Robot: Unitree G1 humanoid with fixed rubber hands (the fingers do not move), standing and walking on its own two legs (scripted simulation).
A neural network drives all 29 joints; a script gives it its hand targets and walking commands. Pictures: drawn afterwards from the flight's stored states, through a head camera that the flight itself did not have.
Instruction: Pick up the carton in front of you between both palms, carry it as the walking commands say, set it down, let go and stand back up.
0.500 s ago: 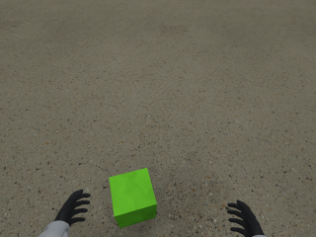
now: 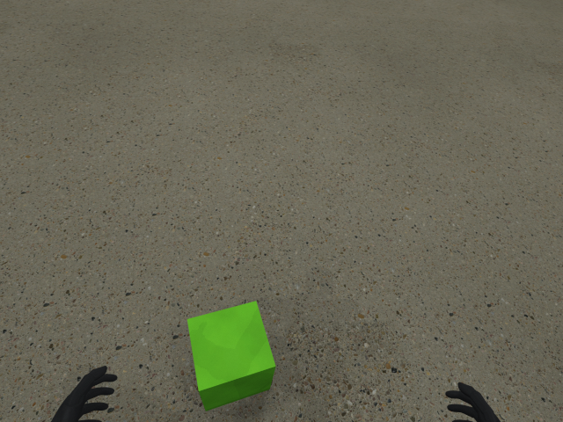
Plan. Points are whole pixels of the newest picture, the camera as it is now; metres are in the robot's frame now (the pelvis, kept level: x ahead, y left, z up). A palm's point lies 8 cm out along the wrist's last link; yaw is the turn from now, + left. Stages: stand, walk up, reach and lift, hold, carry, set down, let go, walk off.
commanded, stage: stand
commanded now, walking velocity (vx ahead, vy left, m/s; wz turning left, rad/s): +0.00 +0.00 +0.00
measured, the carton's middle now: (230, 356) +0.41 +0.10 -0.65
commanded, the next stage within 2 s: none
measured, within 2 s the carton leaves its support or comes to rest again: neither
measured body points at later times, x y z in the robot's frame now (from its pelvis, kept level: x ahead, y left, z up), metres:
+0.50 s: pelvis +0.00 +0.00 +0.01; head +0.00 +0.02 +0.45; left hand +0.14 +0.30 -0.11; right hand +0.12 -0.30 -0.09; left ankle -0.02 +0.09 -0.74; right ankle -0.05 -0.13 -0.74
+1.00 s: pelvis -0.02 +0.00 +0.01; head -0.02 +0.01 +0.46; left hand +0.09 +0.30 -0.11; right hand +0.09 -0.32 -0.09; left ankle -0.02 +0.09 -0.74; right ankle -0.05 -0.13 -0.74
